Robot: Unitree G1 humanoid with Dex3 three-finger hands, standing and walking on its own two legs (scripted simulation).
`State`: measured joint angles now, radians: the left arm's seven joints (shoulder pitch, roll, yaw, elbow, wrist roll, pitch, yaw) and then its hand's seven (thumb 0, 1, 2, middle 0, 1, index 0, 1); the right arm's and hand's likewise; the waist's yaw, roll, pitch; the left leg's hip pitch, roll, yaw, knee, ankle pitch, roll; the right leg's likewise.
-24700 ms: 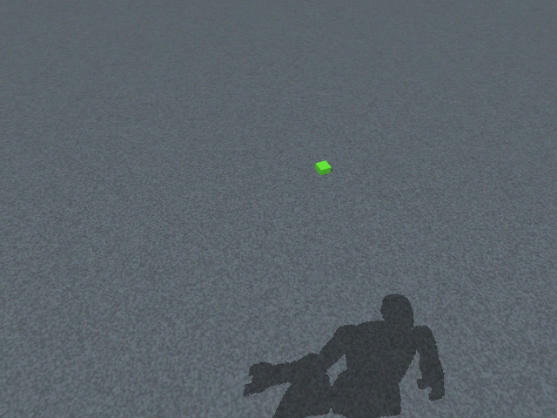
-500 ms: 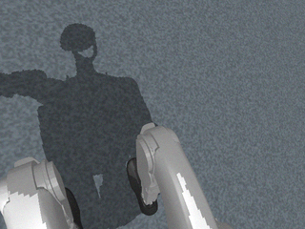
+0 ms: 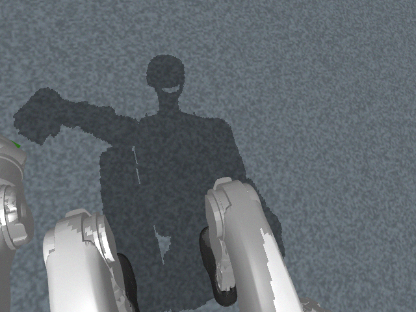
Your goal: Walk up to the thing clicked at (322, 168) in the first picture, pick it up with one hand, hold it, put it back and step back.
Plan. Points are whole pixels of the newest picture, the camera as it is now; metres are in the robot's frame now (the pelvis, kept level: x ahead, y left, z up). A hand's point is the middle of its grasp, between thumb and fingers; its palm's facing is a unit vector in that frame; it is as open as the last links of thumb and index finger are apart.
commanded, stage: lift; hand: left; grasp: from above
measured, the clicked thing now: out of the picture +0.46 +0.33 -0.17
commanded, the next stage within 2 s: hold in 1.50 s
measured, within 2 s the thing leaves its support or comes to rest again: neither
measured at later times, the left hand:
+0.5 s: hand out of the picture +0.38 +0.31 +0.02, palm faces -0.23 -0.33 -0.91, open 8.7 cm
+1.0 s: hand out of the picture +0.37 +0.28 +0.23, palm faces -0.29 -0.35 -0.89, open 8.1 cm
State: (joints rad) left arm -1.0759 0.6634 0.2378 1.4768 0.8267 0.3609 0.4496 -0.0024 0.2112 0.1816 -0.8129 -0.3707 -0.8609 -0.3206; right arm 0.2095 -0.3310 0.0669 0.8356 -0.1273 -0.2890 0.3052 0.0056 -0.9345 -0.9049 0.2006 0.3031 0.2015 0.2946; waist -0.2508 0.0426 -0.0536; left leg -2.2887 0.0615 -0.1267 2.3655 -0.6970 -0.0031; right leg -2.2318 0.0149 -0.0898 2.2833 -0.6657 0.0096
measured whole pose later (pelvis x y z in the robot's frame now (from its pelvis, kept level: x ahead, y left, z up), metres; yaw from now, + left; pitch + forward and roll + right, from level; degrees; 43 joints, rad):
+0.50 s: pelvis +0.00 -0.01 +0.12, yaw +5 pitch +33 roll -3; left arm -0.72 0.42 0.05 1.04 0.72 0.51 0.32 -0.01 0.19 0.21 -0.84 -0.33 -0.89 -0.29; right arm 0.17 -0.29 -0.01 0.81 -0.01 -0.17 0.11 0.01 -0.93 -0.91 0.20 0.30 0.20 0.29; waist -0.12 0.08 -0.23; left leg -1.91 0.06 -0.06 1.96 -0.64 -0.02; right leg -1.88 0.00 -0.05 1.93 -0.64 -0.01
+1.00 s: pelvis +0.05 -0.01 +0.32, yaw +7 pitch +21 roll -1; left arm -0.57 0.28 -0.11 1.02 0.68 0.61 0.33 -0.02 0.19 0.27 -0.81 -0.39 -0.95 -0.40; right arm 0.21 -0.24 0.00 0.84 0.05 -0.16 -0.04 0.01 -0.92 -0.90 0.20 0.30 0.20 0.30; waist -0.09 0.04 -0.19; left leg -1.09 0.06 -0.03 1.25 -0.53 -0.03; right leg -1.07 0.01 -0.05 1.23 -0.53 -0.02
